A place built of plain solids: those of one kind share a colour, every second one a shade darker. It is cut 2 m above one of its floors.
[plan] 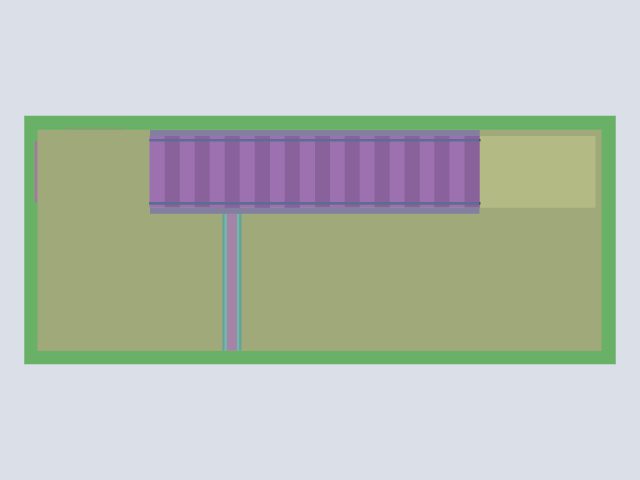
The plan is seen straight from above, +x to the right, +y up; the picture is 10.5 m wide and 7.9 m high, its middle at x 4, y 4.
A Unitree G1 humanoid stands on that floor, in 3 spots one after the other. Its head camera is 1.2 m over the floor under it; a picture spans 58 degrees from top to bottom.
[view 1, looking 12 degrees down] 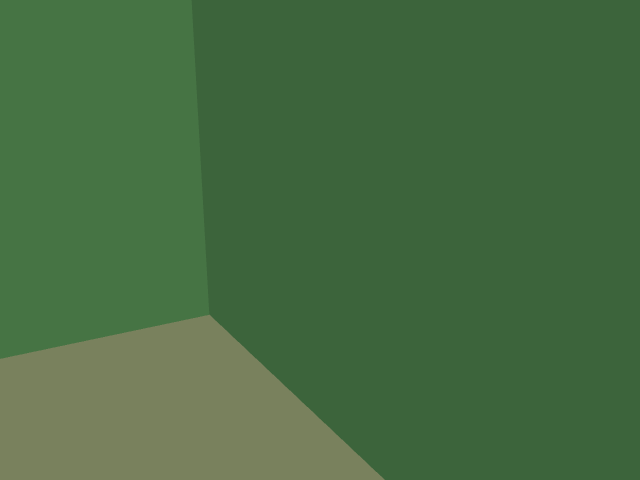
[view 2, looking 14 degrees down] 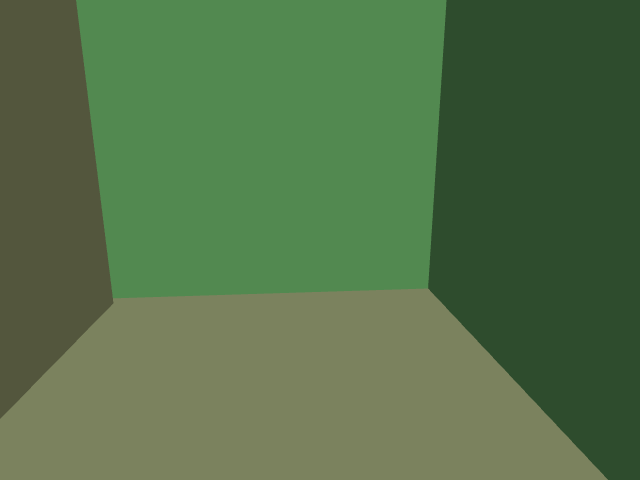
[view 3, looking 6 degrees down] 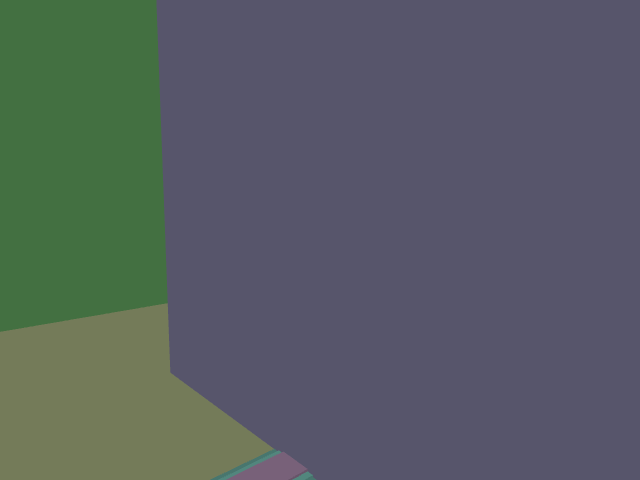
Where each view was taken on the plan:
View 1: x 0.30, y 5.12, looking -123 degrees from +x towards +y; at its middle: wall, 1.79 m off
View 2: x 5.50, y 3.30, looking -5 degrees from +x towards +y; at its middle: wall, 3.24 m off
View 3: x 3.97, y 3.30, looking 138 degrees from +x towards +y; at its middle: wall_wall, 1.70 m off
